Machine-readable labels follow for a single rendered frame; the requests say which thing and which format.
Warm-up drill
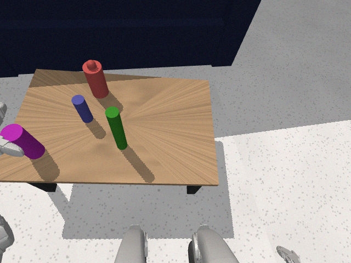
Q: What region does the coffee table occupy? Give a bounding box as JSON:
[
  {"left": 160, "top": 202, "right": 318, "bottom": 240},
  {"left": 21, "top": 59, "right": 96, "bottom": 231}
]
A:
[{"left": 0, "top": 69, "right": 219, "bottom": 194}]

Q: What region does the left robot hand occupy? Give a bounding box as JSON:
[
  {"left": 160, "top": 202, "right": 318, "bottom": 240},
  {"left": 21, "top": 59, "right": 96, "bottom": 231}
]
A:
[{"left": 0, "top": 102, "right": 24, "bottom": 157}]

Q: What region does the left robot arm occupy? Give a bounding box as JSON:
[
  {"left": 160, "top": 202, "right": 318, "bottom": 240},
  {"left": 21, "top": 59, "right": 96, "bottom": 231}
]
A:
[{"left": 0, "top": 215, "right": 14, "bottom": 263}]

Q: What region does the right robot hand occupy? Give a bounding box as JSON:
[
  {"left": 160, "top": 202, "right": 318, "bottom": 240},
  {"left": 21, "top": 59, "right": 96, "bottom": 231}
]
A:
[{"left": 276, "top": 246, "right": 301, "bottom": 263}]

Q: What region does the sofa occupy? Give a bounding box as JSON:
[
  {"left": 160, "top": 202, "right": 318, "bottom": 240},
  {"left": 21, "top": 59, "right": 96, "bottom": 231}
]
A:
[{"left": 0, "top": 0, "right": 261, "bottom": 78}]

